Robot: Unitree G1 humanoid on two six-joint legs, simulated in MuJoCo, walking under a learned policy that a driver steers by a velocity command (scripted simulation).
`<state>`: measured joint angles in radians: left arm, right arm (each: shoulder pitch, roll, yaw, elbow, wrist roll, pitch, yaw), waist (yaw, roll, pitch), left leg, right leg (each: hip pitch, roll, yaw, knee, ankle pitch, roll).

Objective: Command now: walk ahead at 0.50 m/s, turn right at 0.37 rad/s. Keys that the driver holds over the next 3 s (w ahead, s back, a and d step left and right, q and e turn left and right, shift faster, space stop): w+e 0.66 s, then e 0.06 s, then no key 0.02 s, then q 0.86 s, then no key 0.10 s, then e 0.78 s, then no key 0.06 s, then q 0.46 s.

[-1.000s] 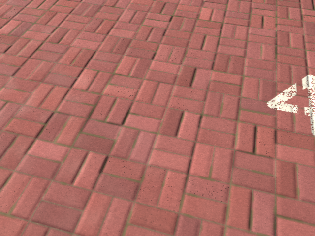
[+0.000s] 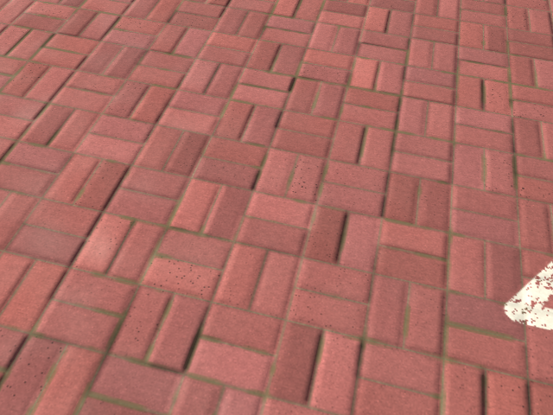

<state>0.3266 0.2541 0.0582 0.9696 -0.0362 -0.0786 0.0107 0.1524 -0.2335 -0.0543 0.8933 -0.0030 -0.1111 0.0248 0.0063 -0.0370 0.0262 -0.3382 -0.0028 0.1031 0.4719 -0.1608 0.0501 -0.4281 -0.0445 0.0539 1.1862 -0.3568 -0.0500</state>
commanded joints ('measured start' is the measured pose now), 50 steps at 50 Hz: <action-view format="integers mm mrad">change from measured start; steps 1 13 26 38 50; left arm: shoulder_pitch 50 -282 8 9 -44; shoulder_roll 38 8 150 158 167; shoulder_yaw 25 18 72 62 39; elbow -48 -197 -221 -239 -249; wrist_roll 0 18 21 21 34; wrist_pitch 18 28 3 24 60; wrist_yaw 6 -41 -41 10 18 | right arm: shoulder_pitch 27 166 -5 -185 -26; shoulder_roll -70 -157 -146 -85 -181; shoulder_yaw -16 -40 -22 -16 -29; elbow -11 50 -102 -180 -162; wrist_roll -11 -4 48 -5 15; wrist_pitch -17 9 -61 -2 43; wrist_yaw -1 -52 -20 -20 7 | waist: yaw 5 -70 69 46 -29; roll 143 61 11 -64 84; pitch -46 76 -171 -55 -180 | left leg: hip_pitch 143 339 -479 -151 280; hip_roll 262 282 81 -1 285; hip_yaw -231 55 -192 -106 -600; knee -320 -341 861 108 -126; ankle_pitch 42 259 -235 303 242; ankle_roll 119 103 -14 -93 248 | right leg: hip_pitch -147 -337 617 175 -196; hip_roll -103 -77 -222 -24 63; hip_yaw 54 -36 482 131 49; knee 12 -445 -898 -875 85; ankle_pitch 106 422 233 603 -207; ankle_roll -12 0 -302 -139 102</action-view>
